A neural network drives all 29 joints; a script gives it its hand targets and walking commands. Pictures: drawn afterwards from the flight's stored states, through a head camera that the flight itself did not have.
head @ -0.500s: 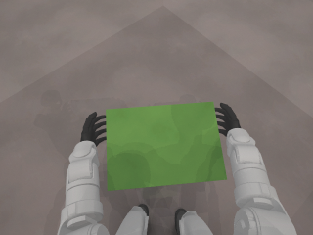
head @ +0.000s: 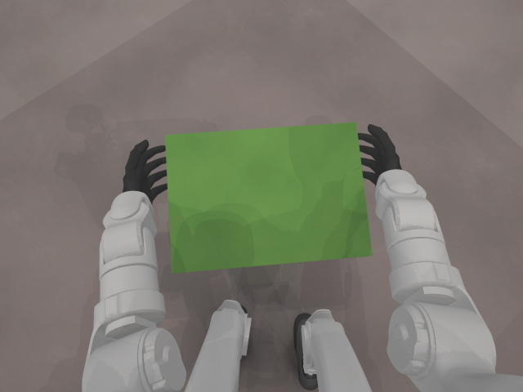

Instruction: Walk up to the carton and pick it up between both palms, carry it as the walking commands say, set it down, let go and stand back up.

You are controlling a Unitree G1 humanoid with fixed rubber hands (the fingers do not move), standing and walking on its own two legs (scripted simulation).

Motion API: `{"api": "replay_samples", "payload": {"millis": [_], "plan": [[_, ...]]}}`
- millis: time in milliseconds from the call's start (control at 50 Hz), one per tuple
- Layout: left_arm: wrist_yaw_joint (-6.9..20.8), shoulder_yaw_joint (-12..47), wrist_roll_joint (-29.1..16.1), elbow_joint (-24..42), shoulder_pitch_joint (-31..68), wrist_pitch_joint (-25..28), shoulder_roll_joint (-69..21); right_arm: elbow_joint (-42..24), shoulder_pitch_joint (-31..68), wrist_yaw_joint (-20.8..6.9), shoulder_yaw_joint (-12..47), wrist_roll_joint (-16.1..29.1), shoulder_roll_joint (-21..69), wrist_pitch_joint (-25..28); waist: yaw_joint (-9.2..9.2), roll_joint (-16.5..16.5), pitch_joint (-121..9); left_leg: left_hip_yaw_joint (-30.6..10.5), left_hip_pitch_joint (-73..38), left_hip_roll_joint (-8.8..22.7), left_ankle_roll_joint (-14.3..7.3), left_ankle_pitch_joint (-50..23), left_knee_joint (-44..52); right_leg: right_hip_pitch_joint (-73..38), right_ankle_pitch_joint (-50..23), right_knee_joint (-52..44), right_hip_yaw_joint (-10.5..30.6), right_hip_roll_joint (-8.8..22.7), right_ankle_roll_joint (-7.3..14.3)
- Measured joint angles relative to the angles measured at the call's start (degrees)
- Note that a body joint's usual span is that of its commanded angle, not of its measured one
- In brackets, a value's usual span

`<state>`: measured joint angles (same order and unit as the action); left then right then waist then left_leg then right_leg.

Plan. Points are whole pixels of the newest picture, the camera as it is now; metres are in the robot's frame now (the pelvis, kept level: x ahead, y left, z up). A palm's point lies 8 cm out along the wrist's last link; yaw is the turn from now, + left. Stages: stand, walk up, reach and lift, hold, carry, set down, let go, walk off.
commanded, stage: set down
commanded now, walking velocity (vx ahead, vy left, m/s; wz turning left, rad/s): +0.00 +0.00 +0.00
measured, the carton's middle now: (263, 201) +0.42 +0.05 -0.17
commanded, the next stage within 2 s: none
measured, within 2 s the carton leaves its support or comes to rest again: neither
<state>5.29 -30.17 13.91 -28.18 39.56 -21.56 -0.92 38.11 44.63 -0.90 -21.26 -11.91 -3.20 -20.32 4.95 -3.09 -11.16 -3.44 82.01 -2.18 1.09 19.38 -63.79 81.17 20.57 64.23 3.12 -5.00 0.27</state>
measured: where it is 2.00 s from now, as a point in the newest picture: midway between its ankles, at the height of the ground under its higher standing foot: (269, 359)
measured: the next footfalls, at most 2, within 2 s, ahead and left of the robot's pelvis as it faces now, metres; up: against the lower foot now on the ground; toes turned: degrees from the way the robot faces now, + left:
none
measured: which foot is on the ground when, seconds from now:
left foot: down 0.00-1.00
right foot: down 0.00-1.00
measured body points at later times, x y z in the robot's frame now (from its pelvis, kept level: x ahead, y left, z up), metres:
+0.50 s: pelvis -0.02 +0.00 -0.08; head +0.23 +0.01 +0.30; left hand +0.42 +0.25 -0.15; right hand +0.49 -0.13 -0.15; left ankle +0.07 +0.12 -0.62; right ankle +0.06 -0.11 -0.62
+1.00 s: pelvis -0.03 +0.00 -0.14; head +0.28 +0.01 +0.19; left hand +0.45 +0.25 -0.25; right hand +0.52 -0.12 -0.25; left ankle +0.07 +0.12 -0.62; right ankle +0.06 -0.11 -0.62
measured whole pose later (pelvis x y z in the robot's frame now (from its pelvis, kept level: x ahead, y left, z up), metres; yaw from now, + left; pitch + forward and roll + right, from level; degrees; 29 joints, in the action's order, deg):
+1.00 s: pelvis -0.03 +0.00 -0.14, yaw -1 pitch +50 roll +1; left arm 1.5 -27.9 8.0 -36.8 57.9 -20.4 7.4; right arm 48.7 67.0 4.7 -16.6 -5.5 -11.7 -19.2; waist 6.1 -4.6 -8.8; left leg -2.6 117.1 -2.7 2.2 27.2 -94.5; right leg 117.1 27.7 95.3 2.9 -7.9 -0.6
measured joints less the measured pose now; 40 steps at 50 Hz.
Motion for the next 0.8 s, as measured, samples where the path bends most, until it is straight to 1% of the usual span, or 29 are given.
{"api": "replay_samples", "payload": {"millis": [60, 120, 160, 200, 240, 280, 320, 420, 520, 600, 700, 800], "plan": [[-0.85, 0.39, -0.12, 0.07, 1.56, -0.26, 0.13, -0.03, 1.7, 0.83, 0.32, 0.5, -0.71, -0.48, -0.28, -0.04, 0.08, 0.06, 2.6, -0.16, -0.02, 0.56, -2.21, 2.59, 0.58, 2.23, -0.02, -0.04, -0.1], [-1.1, -0.06, 1.26, -0.9, 2.79, 0.22, -0.37, 1.46, 3.49, 0.31, -0.97, 0.0, -1.36, -0.34, -0.21, -0.4, -0.65, 0.42, 5.41, -0.16, -0.05, 1.0, -4.04, 5.56, 1.01, 4.21, 0.29, -0.21, -0.25], [-1.33, 0.27, 1.03, -1.21, 2.94, 0.31, -0.31, 2.02, 3.97, 0.56, -0.66, -0.01, -1.85, -0.24, -0.15, -0.9, -1.29, 0.81, 7.29, -0.1, -0.1, 1.4, -5.28, 7.64, 1.34, 5.62, 0.64, -0.4, -0.37], [-1.23, 0.35, 0.58, -1.5, 3.09, 0.32, -0.05, 2.72, 4.48, 0.99, -0.34, 0.4, -2.15, -0.1, 0.02, -1.16, -1.89, 0.94, 9.23, 0.12, -0.05, 1.9, -6.79, 9.63, 1.66, 7.01, 0.71, -0.74, -0.43], [-1.66, 0.73, -0.55, -1.51, 3.36, 0.48, 0.39, 2.88, 5.08, 2.03, 0.87, 1.34, -2.59, 0.09, 0.05, -1.18, -1.91, 0.99, 10.89, 0.1, 0.0, 2.33, -8.27, 11.33, 2.05, 8.53, 0.7, -0.85, -0.46], [-2.82, 1.33, -2.23, -0.92, 3.59, 0.69, 0.98, 2.65, 5.94, 2.97, 2.17, 2.93, -2.93, 0.17, 0.05, -0.98, -1.91, 0.89, 12.57, 0.13, 0.07, 2.73, -9.88, 12.97, 2.38, 10.02, 0.56, -1.04, -0.48], [-3.72, 1.64, -2.93, -1.48, 4.33, 1.21, 1.54, 2.9, 6.81, 3.55, 2.56, 3.23, -2.96, 0.56, 0.01, -0.76, -2.03, 0.77, 14.0, 0.0, 0.15, 3.15, -11.49, 14.36, 2.83, 11.61, 0.38, -1.08, -0.51], [-2.48, 0.41, -2.1, -5.08, 7.84, 1.1, 2.91, 5.51, 9.85, 3.25, 1.26, 2.58, -3.55, 0.25, 0.44, -1.11, -1.99, 0.77, 17.33, -0.19, 0.29, 3.91, -14.88, 17.79, 3.68, 15.16, 0.26, -1.25, -0.5], [-2.9, 0.64, -3.01, -5.91, 10.19, 0.34, 4.31, 7.43, 13.7, 2.74, 0.81, 1.42, -4.3, -0.19, 0.56, -1.16, -1.49, 0.87, 20.91, -0.42, 0.53, 4.25, -17.53, 21.48, 4.1, 18.05, 0.31, -1.39, -0.53], [-2.88, 0.54, -2.62, -7.03, 12.99, -0.27, 4.93, 9.15, 16.2, 2.49, -0.06, 1.09, -5.31, -0.01, 0.75, -1.43, -1.1, 0.75, 23.79, -0.41, 0.74, 4.67, -19.67, 24.39, 4.47, 20.15, 0.13, -1.67, -0.44], [-2.42, 1.03, -2.86, -7.28, 14.1, -0.15, 5.53, 9.19, 17.12, 3.56, 1.77, 2.92, -6.45, 0.0, 1.14, -1.6, -0.99, 0.51, 27.28, -0.29, 0.9, 5.62, -22.51, 27.85, 5.18, 22.73, -0.2, -2.11, -0.5], [-3.14, 2.04, -4.82, -6.84, 14.4, 0.04, 6.88, 8.88, 17.85, 4.8, 2.94, 4.5, -6.27, 0.51, 0.24, -1.64, -0.36, 0.62, 29.82, -0.54, 1.05, 6.58, -25.32, 30.48, 6.26, 25.75, -0.23, -2.19, -0.54]]}}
